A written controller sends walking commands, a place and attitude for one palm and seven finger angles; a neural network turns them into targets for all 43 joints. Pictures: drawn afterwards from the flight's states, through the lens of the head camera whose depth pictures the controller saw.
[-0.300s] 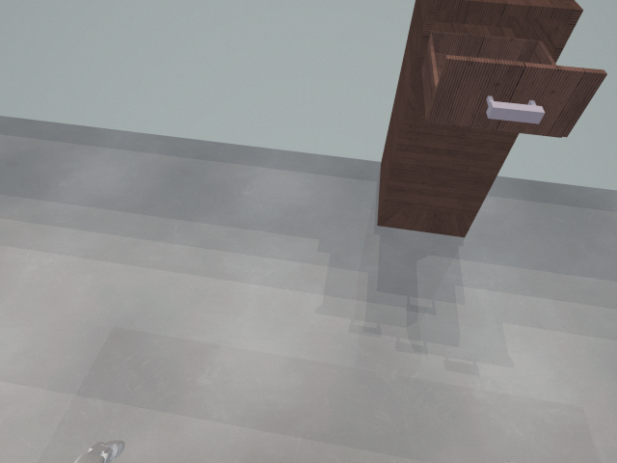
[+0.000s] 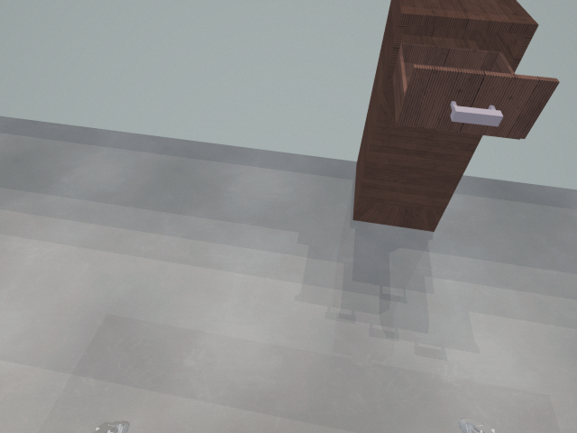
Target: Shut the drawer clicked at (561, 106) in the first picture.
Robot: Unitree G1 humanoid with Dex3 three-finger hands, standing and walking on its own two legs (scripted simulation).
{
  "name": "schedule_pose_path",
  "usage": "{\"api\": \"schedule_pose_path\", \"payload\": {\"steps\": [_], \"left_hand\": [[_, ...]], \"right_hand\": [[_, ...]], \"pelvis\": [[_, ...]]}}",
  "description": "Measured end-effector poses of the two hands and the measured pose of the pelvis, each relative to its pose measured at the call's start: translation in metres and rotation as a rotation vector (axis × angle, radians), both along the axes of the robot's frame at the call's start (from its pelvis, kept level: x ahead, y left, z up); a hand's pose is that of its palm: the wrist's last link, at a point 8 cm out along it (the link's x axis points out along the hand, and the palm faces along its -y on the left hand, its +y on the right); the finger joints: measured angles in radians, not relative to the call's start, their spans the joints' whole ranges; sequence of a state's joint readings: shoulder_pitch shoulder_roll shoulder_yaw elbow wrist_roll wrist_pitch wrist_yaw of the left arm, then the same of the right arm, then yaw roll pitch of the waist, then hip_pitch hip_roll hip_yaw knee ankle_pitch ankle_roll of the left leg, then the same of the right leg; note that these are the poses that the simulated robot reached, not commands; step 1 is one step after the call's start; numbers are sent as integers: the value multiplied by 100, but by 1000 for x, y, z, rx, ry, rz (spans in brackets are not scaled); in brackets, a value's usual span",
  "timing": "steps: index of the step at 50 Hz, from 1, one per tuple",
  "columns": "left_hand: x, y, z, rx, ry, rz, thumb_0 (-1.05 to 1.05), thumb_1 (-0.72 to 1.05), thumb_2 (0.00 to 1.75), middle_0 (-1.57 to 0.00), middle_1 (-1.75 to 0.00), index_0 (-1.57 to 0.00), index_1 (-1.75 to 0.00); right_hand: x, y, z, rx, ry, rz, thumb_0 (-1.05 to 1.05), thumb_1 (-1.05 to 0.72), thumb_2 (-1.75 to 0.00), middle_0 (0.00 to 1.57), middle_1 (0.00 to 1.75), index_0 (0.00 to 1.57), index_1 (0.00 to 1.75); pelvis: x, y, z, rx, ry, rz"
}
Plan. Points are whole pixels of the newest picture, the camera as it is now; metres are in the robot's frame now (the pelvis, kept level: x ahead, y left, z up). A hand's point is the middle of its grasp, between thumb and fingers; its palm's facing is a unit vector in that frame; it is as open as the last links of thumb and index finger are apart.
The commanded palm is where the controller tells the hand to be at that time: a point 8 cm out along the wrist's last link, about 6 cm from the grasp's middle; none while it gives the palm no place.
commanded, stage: stand and wait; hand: left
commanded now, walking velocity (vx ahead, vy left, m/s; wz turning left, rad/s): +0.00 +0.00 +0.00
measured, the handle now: (474, 111) +0.86 -0.42 +0.03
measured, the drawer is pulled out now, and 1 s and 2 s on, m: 0.30 0.30 0.30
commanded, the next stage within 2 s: look at it before walking up in 0.94 s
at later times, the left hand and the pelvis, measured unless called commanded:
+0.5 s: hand out of the picture +0.05 +0.23 -0.15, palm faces -0.03 -0.94 -0.35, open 7.4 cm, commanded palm none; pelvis -0.02 -0.02 +0.01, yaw +0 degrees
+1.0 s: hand out of the picture +0.04 +0.23 -0.15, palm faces -0.04 -0.94 -0.33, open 7.4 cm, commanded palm none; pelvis -0.02 -0.02 +0.01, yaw +0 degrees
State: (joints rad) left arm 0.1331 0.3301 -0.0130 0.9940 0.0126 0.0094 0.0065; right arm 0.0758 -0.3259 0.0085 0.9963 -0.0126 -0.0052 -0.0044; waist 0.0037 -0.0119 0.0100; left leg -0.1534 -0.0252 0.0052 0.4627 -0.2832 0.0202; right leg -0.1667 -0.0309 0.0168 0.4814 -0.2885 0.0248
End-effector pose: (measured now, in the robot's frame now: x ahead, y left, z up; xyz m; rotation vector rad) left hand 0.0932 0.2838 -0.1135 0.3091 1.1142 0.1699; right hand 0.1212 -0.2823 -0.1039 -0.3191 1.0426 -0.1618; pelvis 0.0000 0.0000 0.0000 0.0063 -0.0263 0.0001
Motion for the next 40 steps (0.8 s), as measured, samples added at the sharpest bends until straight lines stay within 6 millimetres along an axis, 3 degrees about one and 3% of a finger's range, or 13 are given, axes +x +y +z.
{"api": "schedule_pose_path", "payload": {"steps": [11,19,40], "left_hand": [[-35,-1,-2,15,83,26,1,90,90,-20,-30,-20,-30],[-46,-2,1,25,97,30,1,90,90,-20,-30,-20,-30],[-48,-15,2,12,82,15,1,90,90,-20,-30,-20,-30]], "right_hand": [[-44,-19,-7,-14,106,-40,1,-90,-90,20,30,21,30],[-70,-26,-12,-8,158,-60,1,-90,-90,20,30,21,30],[-89,-30,-13,4,175,-71,1,-90,-90,20,30,21,30]], "pelvis": [[-10,-8,3,0,-8,1],[-17,-13,4,0,-13,1],[-28,-20,6,0,-10,-3]]}}
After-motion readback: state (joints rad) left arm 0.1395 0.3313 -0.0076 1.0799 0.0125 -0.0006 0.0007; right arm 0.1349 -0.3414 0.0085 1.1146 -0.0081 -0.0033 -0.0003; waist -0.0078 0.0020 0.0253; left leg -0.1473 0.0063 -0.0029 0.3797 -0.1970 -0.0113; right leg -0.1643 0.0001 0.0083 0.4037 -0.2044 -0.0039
